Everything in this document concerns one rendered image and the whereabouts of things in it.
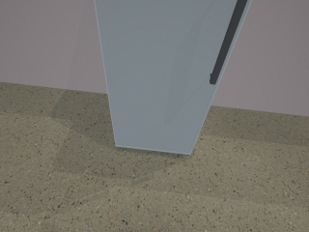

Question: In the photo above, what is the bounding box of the handle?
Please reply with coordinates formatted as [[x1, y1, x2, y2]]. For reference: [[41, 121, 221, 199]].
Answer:
[[210, 0, 247, 85]]

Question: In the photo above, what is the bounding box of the fridge door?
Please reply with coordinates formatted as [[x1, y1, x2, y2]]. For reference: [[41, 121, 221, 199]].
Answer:
[[95, 0, 251, 154]]

